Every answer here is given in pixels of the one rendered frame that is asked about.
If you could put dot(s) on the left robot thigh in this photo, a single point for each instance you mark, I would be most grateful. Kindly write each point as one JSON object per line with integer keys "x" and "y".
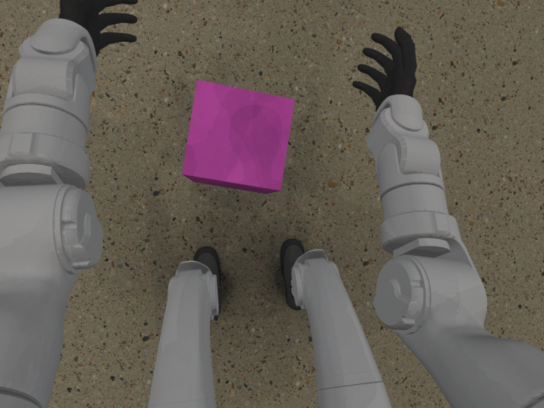
{"x": 183, "y": 374}

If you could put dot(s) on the robot left shin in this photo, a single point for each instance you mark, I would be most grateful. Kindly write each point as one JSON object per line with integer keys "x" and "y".
{"x": 188, "y": 265}

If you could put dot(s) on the left robot hand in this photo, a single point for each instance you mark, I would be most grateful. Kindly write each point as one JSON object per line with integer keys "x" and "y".
{"x": 86, "y": 14}

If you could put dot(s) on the left robot forearm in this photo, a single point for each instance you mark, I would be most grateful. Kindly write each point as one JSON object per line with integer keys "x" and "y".
{"x": 46, "y": 111}

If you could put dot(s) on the carton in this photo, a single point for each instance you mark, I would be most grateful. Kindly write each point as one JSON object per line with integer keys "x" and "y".
{"x": 238, "y": 138}

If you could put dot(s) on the right robot forearm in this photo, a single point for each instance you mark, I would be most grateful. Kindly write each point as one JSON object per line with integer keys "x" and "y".
{"x": 415, "y": 214}

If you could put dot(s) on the robot right upper arm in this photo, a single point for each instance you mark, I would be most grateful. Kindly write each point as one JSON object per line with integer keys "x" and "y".
{"x": 438, "y": 307}

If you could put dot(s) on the robot left upper arm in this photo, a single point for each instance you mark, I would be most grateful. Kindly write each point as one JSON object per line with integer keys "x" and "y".
{"x": 48, "y": 234}

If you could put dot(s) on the right robot hand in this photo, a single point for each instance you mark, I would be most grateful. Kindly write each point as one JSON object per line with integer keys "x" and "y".
{"x": 400, "y": 71}

